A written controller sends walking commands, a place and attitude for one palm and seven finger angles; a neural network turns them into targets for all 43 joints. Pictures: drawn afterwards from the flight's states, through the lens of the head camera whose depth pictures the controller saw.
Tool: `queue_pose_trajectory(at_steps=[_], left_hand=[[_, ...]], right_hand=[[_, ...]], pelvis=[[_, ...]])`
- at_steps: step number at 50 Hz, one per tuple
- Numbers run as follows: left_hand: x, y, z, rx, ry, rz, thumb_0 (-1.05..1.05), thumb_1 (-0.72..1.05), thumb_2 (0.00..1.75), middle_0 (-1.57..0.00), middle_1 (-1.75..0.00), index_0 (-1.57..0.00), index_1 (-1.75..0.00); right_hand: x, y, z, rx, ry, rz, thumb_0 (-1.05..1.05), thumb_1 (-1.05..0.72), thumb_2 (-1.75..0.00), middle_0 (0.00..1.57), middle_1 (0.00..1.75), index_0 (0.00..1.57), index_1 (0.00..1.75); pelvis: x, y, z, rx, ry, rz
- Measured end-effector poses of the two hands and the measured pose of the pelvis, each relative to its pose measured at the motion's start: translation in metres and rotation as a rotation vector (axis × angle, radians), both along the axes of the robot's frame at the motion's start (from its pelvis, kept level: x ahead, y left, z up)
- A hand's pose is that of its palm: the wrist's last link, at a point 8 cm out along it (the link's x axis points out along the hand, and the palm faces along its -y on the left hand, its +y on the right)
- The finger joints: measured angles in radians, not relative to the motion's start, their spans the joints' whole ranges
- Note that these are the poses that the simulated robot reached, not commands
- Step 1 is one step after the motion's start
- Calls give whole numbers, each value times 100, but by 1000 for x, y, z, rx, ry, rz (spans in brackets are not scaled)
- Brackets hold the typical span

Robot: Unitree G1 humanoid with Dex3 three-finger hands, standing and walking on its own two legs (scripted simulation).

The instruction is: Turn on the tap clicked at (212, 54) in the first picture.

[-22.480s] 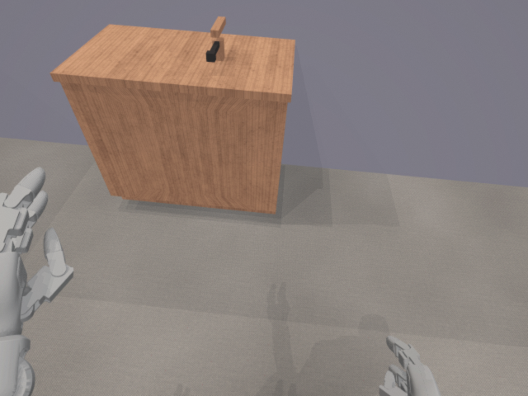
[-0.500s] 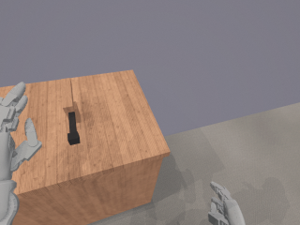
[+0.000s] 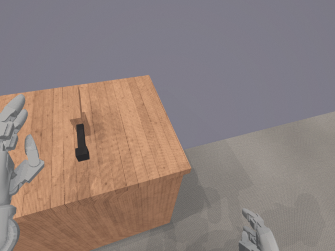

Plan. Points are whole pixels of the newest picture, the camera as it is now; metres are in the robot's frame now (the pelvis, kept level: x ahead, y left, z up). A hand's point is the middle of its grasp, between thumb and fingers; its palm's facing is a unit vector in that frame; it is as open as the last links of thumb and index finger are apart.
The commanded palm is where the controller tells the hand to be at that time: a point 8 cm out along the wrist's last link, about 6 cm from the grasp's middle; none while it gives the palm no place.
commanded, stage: look again from close up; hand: left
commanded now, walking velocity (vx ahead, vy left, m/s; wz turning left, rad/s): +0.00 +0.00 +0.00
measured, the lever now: (82, 153) +0.33 +0.26 +0.01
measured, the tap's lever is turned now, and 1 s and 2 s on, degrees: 0 0 0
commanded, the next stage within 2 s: shuffle to correct the standing spot in 0.02 s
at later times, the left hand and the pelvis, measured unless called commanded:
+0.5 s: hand (61, 160) +0.22 +0.22 +0.16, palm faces +0.36 -0.87 -0.34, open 7.5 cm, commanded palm +0.16 +0.25 +0.17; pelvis +0.00 -0.03 +0.00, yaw -1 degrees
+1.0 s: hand (77, 162) +0.23 +0.19 +0.16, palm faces +0.38 -0.84 -0.39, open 7.5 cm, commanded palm +0.17 +0.23 +0.17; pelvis +0.01 -0.05 +0.00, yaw +0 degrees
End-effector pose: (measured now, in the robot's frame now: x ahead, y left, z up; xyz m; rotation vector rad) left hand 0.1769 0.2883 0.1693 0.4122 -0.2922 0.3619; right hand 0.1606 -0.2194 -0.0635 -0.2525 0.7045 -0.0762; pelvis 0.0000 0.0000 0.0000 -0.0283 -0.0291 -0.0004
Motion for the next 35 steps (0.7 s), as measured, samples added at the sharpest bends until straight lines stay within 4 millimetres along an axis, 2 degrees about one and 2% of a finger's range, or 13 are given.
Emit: queue_pose_trajectory(at_steps=[14,21,27,35], left_hand=[[3,-6,-2,-11,14,-1,2,89,90,-21,-30,-20,-30],[8,-20,1,-9,4,-20,2,89,90,-21,-30,-20,-30],[9,-36,2,10,19,-38,2,89,90,-21,-30,-20,-30],[11,-59,0,5,40,-37,2,89,90,-21,-30,-20,-30]], right_hand=[[1,-9,2,5,-4,-15,2,-90,-90,20,30,20,30],[1,-16,1,22,1,-15,2,-90,-90,20,30,20,30],[2,-32,-2,31,5,-25,2,-90,-90,20,30,21,30],[1,-63,-6,16,12,-48,2,-90,-90,20,30,20,30]], pelvis=[[0,-8,1,7,0,-8],[-1,-19,0,9,4,-10],[0,-34,-2,7,10,-14],[4,-55,-4,9,17,-16]])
